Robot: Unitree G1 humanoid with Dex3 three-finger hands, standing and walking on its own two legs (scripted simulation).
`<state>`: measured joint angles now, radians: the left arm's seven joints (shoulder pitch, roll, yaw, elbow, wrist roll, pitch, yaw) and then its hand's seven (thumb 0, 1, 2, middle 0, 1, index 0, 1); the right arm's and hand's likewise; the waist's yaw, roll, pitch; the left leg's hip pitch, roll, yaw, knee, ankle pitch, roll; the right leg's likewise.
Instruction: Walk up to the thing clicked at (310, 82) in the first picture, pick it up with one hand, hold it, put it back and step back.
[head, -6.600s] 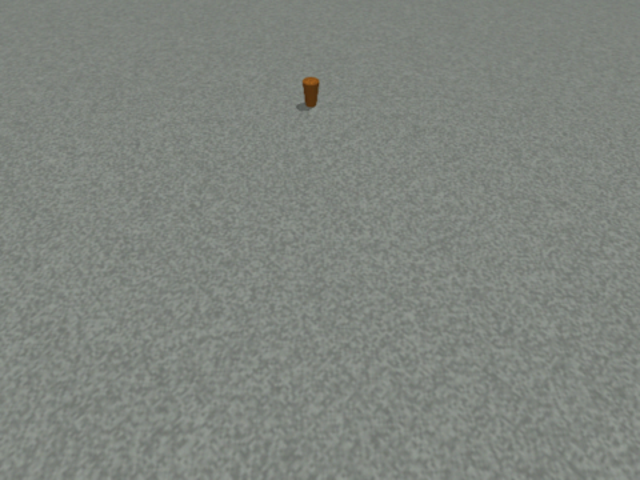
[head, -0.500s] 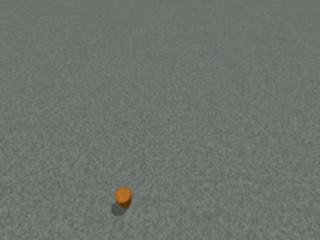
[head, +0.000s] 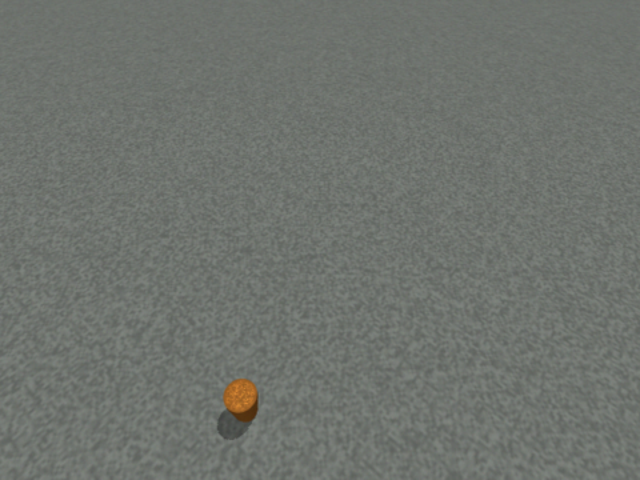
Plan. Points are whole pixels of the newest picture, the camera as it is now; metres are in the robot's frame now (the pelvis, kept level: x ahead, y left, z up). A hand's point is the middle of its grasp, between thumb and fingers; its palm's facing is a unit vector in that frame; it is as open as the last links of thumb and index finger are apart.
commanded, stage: stand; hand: left
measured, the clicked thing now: (243, 403) +0.44 +0.21 -0.71
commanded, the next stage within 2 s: go down in 1.92 s
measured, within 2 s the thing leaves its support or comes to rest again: neither
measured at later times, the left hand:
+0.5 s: hand out of the picture +0.10 +0.25 -0.15, palm faces -0.02 -0.94 -0.35, open 7.4 cm
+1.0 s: hand out of the picture +0.10 +0.25 -0.15, palm faces -0.02 -0.93 -0.36, open 7.4 cm
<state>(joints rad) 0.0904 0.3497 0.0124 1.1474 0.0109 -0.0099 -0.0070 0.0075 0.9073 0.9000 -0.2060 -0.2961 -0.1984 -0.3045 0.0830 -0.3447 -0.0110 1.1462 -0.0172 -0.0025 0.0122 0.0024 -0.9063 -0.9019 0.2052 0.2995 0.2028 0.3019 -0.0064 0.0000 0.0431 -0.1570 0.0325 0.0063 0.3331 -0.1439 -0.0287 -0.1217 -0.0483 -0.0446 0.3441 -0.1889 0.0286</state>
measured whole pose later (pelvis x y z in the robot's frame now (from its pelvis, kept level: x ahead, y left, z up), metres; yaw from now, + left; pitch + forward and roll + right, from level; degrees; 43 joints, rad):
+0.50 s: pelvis +0.02 -0.01 +0.00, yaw +0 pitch -2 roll +0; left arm 0.09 0.35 0.01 1.14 0.01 -0.01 0.00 0.01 0.91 0.90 -0.21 -0.30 -0.20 -0.30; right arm 0.07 -0.35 0.00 1.15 -0.01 0.00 0.01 0.00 -0.91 -0.90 0.21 0.30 0.20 0.30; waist 0.00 0.01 0.05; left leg -0.12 0.05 0.01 0.32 -0.16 -0.04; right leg -0.09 -0.03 -0.05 0.32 -0.20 0.02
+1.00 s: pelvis +0.02 -0.01 +0.00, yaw -1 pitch -2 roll +0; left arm 0.10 0.35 0.01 1.14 0.01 -0.01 0.00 0.01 0.91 0.90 -0.21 -0.30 -0.20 -0.31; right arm 0.09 -0.35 0.00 1.14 -0.01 0.00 0.01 0.00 -0.91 -0.90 0.21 0.30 0.20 0.30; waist 0.00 0.01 0.05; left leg -0.11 0.05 0.01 0.31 -0.16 -0.04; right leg -0.08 -0.03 -0.04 0.32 -0.21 0.01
